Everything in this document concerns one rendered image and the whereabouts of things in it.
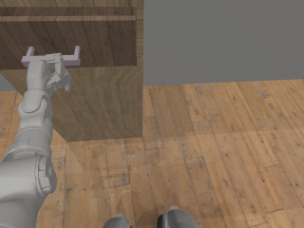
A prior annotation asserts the robot left shin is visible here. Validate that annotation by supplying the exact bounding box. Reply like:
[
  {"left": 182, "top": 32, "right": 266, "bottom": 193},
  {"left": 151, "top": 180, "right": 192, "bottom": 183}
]
[{"left": 113, "top": 214, "right": 124, "bottom": 218}]

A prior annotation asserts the drawer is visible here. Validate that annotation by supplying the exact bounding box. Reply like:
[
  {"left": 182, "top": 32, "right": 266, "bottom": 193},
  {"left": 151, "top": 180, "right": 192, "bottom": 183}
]
[{"left": 0, "top": 7, "right": 137, "bottom": 70}]

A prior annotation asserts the left robot forearm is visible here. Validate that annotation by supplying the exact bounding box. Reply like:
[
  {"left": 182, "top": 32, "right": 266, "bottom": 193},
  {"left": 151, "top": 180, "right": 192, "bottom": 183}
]
[{"left": 0, "top": 89, "right": 53, "bottom": 162}]

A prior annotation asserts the left robot hand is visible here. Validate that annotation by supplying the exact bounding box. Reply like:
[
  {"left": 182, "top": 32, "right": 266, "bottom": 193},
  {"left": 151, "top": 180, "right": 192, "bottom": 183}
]
[{"left": 27, "top": 52, "right": 71, "bottom": 98}]

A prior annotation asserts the left robot upper arm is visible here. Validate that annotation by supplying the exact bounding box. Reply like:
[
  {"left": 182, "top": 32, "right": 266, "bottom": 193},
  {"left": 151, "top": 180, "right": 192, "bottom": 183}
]
[{"left": 0, "top": 154, "right": 57, "bottom": 228}]

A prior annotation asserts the robot right thigh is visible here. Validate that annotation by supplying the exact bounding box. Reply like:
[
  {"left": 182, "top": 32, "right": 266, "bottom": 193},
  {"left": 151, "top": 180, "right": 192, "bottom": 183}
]
[{"left": 162, "top": 209, "right": 199, "bottom": 228}]

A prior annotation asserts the handle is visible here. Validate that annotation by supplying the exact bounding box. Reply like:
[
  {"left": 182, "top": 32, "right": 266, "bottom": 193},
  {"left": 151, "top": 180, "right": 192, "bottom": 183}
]
[{"left": 21, "top": 46, "right": 81, "bottom": 67}]

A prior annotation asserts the cabinet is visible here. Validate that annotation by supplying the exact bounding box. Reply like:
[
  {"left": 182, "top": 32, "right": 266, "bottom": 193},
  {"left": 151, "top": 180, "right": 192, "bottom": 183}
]
[{"left": 0, "top": 0, "right": 144, "bottom": 143}]

